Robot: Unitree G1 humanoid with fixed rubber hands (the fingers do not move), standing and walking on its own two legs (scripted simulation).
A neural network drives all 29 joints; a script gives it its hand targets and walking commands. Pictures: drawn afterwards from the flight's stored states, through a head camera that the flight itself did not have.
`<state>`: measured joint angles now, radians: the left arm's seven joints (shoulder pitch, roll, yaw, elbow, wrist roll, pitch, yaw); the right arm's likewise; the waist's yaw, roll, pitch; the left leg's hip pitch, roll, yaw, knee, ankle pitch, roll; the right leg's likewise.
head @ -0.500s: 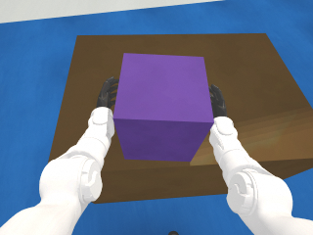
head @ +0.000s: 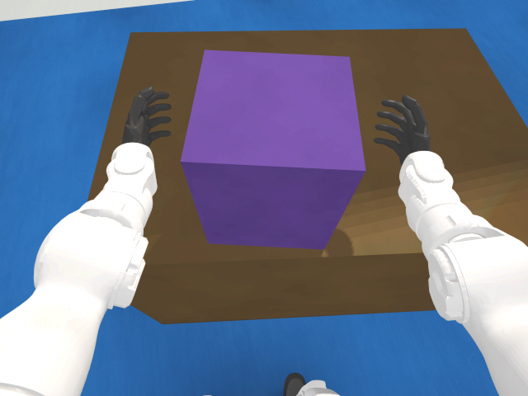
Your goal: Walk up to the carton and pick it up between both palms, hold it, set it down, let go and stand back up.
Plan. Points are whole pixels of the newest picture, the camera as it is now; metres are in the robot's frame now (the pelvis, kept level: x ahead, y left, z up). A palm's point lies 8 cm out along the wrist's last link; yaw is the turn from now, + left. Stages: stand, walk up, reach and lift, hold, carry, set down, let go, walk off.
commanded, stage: set down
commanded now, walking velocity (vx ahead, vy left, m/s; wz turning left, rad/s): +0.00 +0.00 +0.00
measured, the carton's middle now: (270, 160) +0.48 -0.02 +0.02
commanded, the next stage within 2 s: none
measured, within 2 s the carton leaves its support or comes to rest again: neither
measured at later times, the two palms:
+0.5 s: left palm (110, 73) +0.49 +0.18 +0.19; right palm (442, 85) +0.47 -0.22 +0.18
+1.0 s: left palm (119, 120) +0.46 +0.18 +0.14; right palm (427, 128) +0.44 -0.21 +0.14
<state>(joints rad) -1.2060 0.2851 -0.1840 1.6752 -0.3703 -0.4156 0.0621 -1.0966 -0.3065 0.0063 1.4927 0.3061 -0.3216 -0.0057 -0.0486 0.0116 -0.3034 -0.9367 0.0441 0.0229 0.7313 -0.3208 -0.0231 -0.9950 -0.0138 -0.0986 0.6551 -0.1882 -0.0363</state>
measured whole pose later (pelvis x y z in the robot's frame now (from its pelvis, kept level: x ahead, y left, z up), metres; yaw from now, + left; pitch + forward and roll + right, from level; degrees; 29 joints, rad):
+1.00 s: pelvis +0.01 +0.00 +0.03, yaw +0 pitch +16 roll +0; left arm -1.02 0.27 -0.03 1.31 -0.23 -0.12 0.03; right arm -0.93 -0.30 0.05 1.20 0.36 -0.11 -0.07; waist -0.02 0.00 -0.19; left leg -0.52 0.04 0.03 0.48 -0.24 -0.02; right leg -0.58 0.00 -0.10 0.40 -0.11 -0.03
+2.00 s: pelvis +0.00 +0.00 +0.03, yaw +1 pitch +8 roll +0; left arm -0.47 0.20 0.02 1.09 -0.17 -0.42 -0.01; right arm -0.42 -0.19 0.05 1.04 0.29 -0.42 -0.07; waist -0.04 0.01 -0.11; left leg -0.41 0.03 0.01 0.56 -0.29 -0.02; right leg -0.48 -0.02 -0.10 0.52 -0.19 -0.04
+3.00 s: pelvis +0.03 +0.02 +0.04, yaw -1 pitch -5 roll -1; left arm 0.14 0.18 -0.04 0.56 -0.05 -0.06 0.04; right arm 0.09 -0.17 -0.04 0.79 0.07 -0.28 0.02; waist 0.02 0.01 0.05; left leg -0.01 0.04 0.05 0.38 -0.29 -0.01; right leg -0.09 0.00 -0.07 0.34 -0.16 -0.01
